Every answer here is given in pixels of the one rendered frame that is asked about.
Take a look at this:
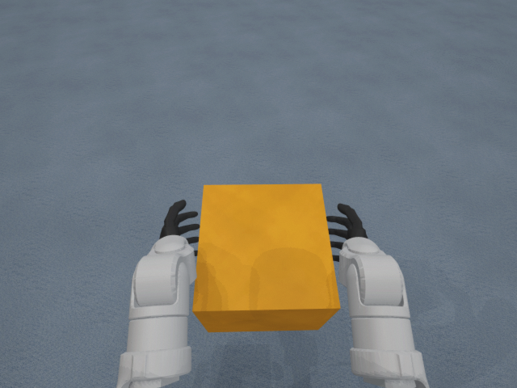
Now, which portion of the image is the robot left hand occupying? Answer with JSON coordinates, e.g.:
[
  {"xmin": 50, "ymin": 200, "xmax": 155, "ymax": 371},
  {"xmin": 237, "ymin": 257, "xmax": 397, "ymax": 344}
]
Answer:
[{"xmin": 159, "ymin": 200, "xmax": 200, "ymax": 256}]

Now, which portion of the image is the right robot forearm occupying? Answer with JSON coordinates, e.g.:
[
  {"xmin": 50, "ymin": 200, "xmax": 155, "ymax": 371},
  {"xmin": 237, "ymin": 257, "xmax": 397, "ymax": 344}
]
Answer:
[{"xmin": 338, "ymin": 237, "xmax": 430, "ymax": 388}]

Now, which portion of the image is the robot right hand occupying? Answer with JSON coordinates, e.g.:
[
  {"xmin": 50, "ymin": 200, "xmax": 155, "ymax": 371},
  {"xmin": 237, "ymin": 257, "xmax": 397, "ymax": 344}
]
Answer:
[{"xmin": 326, "ymin": 204, "xmax": 368, "ymax": 262}]

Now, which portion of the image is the left robot forearm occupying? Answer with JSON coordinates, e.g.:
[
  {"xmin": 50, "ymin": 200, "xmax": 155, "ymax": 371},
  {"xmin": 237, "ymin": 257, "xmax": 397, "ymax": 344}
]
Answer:
[{"xmin": 116, "ymin": 235, "xmax": 197, "ymax": 388}]

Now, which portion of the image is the carton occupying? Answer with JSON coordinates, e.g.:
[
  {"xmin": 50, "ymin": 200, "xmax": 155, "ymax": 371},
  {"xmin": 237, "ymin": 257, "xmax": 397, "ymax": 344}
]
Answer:
[{"xmin": 192, "ymin": 184, "xmax": 341, "ymax": 332}]

